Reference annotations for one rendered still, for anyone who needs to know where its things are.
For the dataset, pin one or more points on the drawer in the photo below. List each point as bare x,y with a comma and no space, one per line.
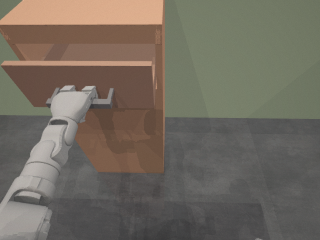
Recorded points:
128,68

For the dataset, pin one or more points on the handle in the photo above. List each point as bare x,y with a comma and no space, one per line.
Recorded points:
95,103

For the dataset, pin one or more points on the left robot forearm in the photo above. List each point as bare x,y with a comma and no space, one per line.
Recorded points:
36,183

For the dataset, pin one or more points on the cabinet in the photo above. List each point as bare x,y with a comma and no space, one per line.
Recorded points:
116,140

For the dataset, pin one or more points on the left robot hand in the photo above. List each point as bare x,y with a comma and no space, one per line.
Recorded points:
73,104

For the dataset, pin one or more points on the left robot upper arm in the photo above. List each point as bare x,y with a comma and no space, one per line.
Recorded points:
24,221

